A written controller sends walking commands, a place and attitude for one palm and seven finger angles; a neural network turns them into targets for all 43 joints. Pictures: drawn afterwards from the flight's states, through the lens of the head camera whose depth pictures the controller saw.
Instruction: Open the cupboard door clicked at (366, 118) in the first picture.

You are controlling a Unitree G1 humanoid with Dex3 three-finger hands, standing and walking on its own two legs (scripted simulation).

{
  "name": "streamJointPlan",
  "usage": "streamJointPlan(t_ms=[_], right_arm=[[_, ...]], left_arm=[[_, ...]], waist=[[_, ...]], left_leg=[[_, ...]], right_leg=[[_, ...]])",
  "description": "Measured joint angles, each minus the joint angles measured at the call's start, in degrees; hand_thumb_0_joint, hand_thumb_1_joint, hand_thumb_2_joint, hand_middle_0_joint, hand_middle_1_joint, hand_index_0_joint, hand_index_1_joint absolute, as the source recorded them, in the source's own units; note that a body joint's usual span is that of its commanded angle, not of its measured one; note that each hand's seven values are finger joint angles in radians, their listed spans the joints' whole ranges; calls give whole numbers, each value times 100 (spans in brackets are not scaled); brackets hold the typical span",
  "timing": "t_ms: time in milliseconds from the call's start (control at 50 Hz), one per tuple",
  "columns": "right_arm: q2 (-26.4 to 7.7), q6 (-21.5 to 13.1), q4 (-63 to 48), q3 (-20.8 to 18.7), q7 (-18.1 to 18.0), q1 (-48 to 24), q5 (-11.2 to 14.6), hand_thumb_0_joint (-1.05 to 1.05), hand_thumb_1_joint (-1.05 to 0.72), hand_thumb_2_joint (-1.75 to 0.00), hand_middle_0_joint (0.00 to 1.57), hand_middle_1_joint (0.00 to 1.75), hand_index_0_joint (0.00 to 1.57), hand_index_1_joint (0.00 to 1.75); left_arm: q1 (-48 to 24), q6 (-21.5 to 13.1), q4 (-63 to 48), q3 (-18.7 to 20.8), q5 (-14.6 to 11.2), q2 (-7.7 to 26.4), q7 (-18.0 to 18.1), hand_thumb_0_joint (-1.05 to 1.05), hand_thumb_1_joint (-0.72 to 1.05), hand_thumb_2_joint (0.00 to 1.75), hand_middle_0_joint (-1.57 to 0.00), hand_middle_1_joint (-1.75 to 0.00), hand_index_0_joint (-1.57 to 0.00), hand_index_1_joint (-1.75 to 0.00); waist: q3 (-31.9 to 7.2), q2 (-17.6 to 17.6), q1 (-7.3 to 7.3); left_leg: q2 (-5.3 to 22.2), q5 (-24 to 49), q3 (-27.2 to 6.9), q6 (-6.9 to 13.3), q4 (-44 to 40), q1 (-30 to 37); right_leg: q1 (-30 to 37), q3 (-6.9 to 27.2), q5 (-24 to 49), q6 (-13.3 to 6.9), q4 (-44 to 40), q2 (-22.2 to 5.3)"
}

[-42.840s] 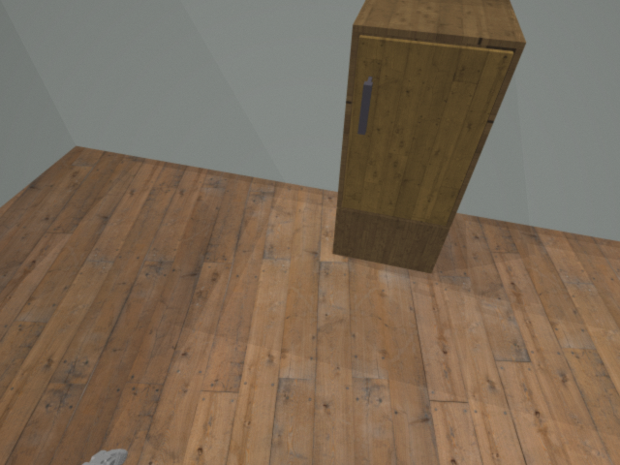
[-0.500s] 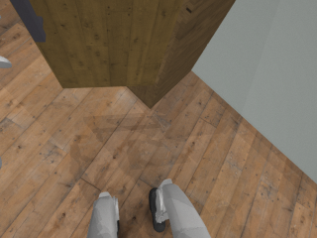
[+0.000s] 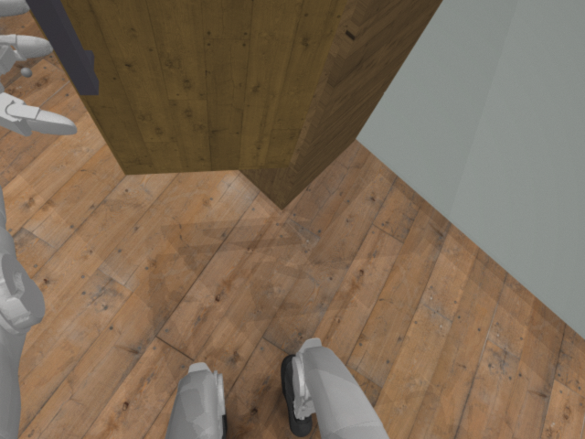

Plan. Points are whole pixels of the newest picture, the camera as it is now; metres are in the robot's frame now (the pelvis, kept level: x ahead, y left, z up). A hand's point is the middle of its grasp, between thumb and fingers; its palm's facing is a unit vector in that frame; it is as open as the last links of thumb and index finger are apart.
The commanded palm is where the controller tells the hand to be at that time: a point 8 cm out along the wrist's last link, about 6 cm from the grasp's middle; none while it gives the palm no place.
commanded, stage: slide the fingers in behind the handle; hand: left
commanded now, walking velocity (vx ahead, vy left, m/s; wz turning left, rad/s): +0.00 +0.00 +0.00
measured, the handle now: (67, 29) +0.60 +0.22 +0.06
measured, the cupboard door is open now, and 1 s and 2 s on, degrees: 51 51 51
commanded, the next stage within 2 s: close the thumb around the handle in 0.96 s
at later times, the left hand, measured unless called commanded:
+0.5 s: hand (68, 75) +0.54 +0.21 +0.06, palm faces +0.02 -1.00 -0.02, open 14.0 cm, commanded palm +0.52 +0.24 +0.06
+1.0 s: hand (72, 75) +0.55 +0.21 +0.05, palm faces +0.04 -1.00 -0.02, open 14.0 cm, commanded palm +0.53 +0.24 +0.06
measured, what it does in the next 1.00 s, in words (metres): stands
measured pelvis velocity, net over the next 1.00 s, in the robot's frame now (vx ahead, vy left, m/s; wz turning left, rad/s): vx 0.00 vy -0.01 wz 0.01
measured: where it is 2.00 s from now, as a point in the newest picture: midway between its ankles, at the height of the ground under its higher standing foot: (257, 429)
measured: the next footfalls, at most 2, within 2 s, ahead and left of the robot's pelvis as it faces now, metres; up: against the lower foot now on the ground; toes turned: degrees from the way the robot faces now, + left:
none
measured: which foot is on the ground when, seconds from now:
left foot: down 0.00-1.00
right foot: down 0.00-1.00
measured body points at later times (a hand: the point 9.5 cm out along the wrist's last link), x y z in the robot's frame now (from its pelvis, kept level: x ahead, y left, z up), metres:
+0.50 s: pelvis +0.01 -0.01 +0.01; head +0.18 +0.03 +0.42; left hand +0.53 +0.26 +0.06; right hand +0.01 -0.27 -0.10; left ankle -0.01 +0.09 -0.63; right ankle +0.05 -0.14 -0.63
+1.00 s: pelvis +0.00 -0.01 +0.00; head +0.18 +0.02 +0.41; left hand +0.54 +0.26 +0.06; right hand +0.00 -0.28 -0.10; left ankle -0.01 +0.09 -0.63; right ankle +0.05 -0.14 -0.63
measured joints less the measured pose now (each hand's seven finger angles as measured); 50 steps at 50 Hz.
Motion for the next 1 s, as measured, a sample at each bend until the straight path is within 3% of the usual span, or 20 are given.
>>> streamJointPlan(t_ms=[200, 400, 580, 1000], right_arm=[[29, 76, -21, -96, 64, -2, -12, 0, -90, -89, 21, 30, 20, 30], [34, 19, -9, -155, 72, -64, -33, 0, -90, -90, 21, 30, 20, 30], [23, 6, 6, -184, 56, -103, -21, 0, -90, -90, 21, 30, 20, 30], [-34, -88, 20, -106, -17, -115, -11, 0, -90, -90, 21, 30, 20, 30]], left_arm=[[339, -57, -245, -96, -7, -457, 280, -1, -50, 30, -30, -120, -30, -120], [346, -312, -240, -226, 31, -637, 521, -1, -50, 30, -30, -120, -30, -120], [305, -258, -124, -308, -10, -757, 646, -1, -50, 30, -27, -119, -30, -120], [-44, -251, 210, -124, 122, -434, 557, -1, -50, 30, -30, -120, -30, -120]], waist=[[-66, 23, 57], [-41, 19, 107], [-50, 21, 131], [24, 8, 11]], left_leg=[[12, -22, 46, -7, -146, 241], [3, -24, 31, -54, -172, 325], [-7, 4, 37, -85, -208, 358], [8, 16, 52, -85, -43, 85]], right_leg=[[199, 45, -36, -7, -90, 14], [253, 32, -82, -52, -43, 4], [253, 39, -89, -88, -9, -7], [-30, 54, -56, -96, 143, 10]])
